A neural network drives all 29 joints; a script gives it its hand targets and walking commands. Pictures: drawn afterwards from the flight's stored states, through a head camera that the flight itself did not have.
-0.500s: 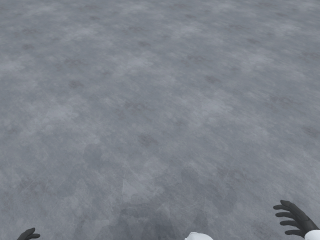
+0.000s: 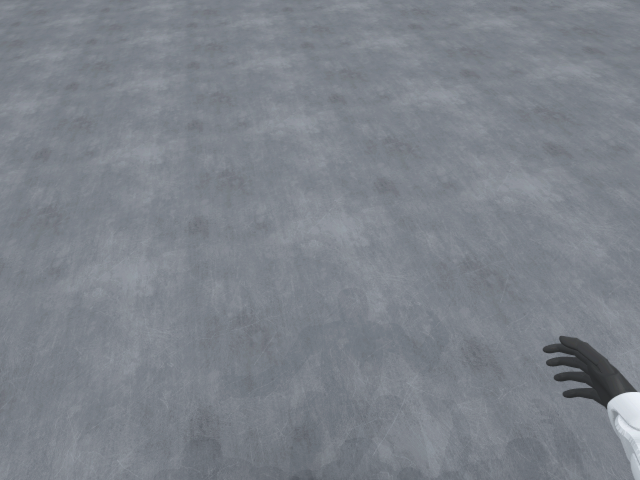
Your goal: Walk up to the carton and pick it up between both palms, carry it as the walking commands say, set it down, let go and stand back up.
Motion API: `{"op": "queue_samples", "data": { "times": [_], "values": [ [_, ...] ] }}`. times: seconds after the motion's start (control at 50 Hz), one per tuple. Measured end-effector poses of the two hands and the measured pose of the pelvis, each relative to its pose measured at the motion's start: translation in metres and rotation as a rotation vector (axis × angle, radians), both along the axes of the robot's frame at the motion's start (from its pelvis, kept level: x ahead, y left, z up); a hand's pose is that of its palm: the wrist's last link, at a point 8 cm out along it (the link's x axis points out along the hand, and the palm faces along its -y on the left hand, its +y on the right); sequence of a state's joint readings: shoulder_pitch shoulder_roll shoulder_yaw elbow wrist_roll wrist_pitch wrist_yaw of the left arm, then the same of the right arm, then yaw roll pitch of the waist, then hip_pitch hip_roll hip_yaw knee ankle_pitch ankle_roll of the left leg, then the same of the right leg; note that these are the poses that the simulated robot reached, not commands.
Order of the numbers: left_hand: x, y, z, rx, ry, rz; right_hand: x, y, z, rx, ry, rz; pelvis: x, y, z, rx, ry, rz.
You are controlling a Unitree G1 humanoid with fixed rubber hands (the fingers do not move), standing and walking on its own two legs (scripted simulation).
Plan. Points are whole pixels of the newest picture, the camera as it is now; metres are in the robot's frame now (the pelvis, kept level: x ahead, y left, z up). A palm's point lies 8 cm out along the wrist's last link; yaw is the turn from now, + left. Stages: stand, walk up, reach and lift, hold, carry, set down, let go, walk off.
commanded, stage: walk up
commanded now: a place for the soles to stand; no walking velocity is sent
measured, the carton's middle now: out of the picture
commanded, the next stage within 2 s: none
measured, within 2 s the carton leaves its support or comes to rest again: neither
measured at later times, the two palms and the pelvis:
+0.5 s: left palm out of the picture +0.03 +0.44 -0.02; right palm (415, 235) +0.51 -0.11 -0.03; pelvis +0.17 +0.07 +0.01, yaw +30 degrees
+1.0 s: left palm out of the picture +0.14 +0.59 -0.05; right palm (281, 195) +0.70 +0.15 -0.09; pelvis +0.36 +0.28 -0.01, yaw +51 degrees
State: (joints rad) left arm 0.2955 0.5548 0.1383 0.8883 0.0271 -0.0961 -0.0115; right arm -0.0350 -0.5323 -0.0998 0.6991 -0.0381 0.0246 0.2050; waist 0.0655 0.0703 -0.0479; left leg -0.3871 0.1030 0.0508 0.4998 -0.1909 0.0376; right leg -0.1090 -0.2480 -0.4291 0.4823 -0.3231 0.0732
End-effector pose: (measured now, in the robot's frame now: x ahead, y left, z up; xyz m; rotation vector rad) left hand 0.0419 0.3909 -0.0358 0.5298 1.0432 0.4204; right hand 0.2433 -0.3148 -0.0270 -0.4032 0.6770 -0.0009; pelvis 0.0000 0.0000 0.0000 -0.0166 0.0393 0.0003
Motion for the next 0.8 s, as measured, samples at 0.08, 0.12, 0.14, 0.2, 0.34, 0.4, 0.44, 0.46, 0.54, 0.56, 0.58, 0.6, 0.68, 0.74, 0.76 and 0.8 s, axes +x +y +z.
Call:
{"op": "queue_samples", "data": {
  "times": [0.08, 0.12, 0.14, 0.2, 0.34, 0.4, 0.44, 0.46, 0.54, 0.56, 0.58, 0.6, 0.68, 0.74, 0.76, 0.8],
  "values": [
    [0.019, 0.006, -0.020, -0.070, -0.014, 0.050, 0.013, 0.033, -0.013, -0.001, 0.075, 0.016, 0.022, 0.017, 0.001, 0.019, 0.002, 0.080],
    [0.036, 0.001, -0.024, -0.104, -0.029, 0.037, 0.007, 0.039, -0.020, -0.004, 0.145, 0.008, 0.033, 0.020, 0.005, 0.018, 0.005, 0.121],
    [0.043, -0.001, -0.026, -0.116, -0.034, 0.031, 0.005, 0.040, -0.023, -0.010, 0.178, 0.006, 0.039, 0.022, 0.006, 0.020, 0.007, 0.143],
    [0.060, -0.004, -0.028, -0.127, -0.040, 0.036, 0.007, 0.041, -0.032, -0.025, 0.252, 0.020, 0.058, 0.024, 0.007, 0.030, 0.006, 0.205],
    [0.045, 0.017, -0.011, -0.033, -0.074, 0.190, 0.098, 0.070, -0.044, -0.056, 0.269, 0.162, 0.115, 0.032, 0.003, 0.015, -0.009, 0.353],
    [0.026, 0.033, 0.007, 0.015, -0.087, 0.290, 0.162, 0.108, -0.032, -0.044, 0.220, 0.265, 0.136, 0.044, 0.009, 0.007, -0.013, 0.421],
    [0.010, 0.043, 0.014, 0.039, -0.076, 0.359, 0.207, 0.140, -0.022, -0.028, 0.176, 0.335, 0.150, 0.054, 0.011, 0.005, -0.017, 0.462],
    [0.002, 0.048, 0.017, 0.046, -0.065, 0.393, 0.229, 0.159, -0.017, -0.018, 0.151, 0.369, 0.157, 0.060, 0.011, 0.004, -0.018, 0.483],
    [-0.032, 0.058, 0.018, 0.049, -0.002, 0.522, 0.309, 0.250, 0.004, 0.027, 0.040, 0.504, 0.184, 0.091, 0.009, -0.002, -0.017, 0.559],
    [-0.040, 0.060, 0.016, 0.045, 0.016, 0.552, 0.326, 0.275, 0.007, 0.039, 0.013, 0.535, 0.190, 0.100, 0.008, -0.004, -0.016, 0.576],
    [-0.048, 0.062, 0.013, 0.038, 0.035, 0.582, 0.342, 0.301, 0.010, 0.050, -0.012, 0.565, 0.197, 0.111, 0.006, -0.005, -0.015, 0.591],
    [-0.054, 0.064, 0.010, 0.030, 0.053, 0.612, 0.356, 0.328, 0.013, 0.061, -0.035, 0.594, 0.203, 0.122, 0.003, -0.006, -0.014, 0.604],
    [-0.061, 0.081, -0.012, -0.019, 0.093, 0.708, 0.390, 0.414, 0.006, 0.066, -0.091, 0.675, 0.227, 0.169, -0.011, 0.021, -0.008, 0.654],
    [-0.025, 0.097, -0.021, -0.075, 0.034, 0.693, 0.385, 0.429, -0.017, 0.042, 0.009, 0.655, 0.243, 0.191, -0.006, 0.023, -0.012, 0.692],
    [-0.009, 0.103, -0.023, -0.089, 0.008, 0.680, 0.381, 0.428, -0.024, 0.024, 0.058, 0.643, 0.250, 0.198, -0.003, 0.025, -0.011, 0.705],
    [0.021, 0.119, -0.025, -0.111, -0.024, 0.651, 0.375, 0.423, -0.036, -0.014, 0.138, 0.622, 0.265, 0.211, 0.000, 0.031, -0.006, 0.737]
  ]
}}
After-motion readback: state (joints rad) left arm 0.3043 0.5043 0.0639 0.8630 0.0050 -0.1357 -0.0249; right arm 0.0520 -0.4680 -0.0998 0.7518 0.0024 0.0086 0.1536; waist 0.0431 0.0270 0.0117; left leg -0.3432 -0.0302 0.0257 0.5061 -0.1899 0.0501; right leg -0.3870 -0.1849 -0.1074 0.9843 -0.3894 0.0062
